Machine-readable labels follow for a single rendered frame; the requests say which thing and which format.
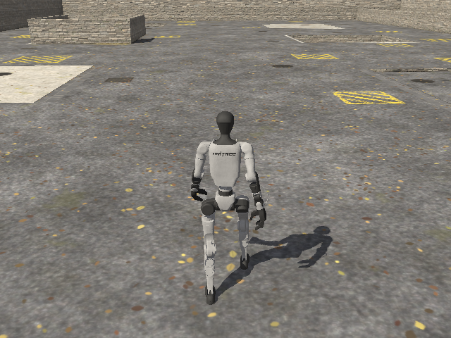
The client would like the left robot forearm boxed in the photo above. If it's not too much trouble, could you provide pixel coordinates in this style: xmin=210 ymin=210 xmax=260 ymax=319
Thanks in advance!
xmin=191 ymin=168 xmax=202 ymax=192

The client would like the robot right hand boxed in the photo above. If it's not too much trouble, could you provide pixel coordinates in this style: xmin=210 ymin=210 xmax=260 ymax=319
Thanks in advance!
xmin=249 ymin=208 xmax=266 ymax=230

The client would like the left robot upper arm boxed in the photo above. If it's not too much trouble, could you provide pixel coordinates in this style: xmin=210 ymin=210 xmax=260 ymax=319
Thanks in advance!
xmin=194 ymin=142 xmax=211 ymax=179

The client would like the right robot forearm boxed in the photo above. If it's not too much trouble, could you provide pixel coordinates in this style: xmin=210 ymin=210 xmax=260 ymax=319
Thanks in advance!
xmin=249 ymin=172 xmax=264 ymax=210

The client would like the robot right thigh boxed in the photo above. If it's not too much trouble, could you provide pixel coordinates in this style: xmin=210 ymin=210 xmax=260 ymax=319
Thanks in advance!
xmin=235 ymin=195 xmax=249 ymax=232

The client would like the robot left hand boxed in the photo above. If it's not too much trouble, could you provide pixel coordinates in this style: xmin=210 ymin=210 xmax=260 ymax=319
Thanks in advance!
xmin=191 ymin=188 xmax=207 ymax=201

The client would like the robot torso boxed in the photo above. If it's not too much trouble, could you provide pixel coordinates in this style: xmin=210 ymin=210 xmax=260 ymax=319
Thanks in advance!
xmin=209 ymin=138 xmax=242 ymax=211

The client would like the right robot upper arm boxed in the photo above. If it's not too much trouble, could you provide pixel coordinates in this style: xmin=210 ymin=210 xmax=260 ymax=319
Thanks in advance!
xmin=240 ymin=142 xmax=256 ymax=182

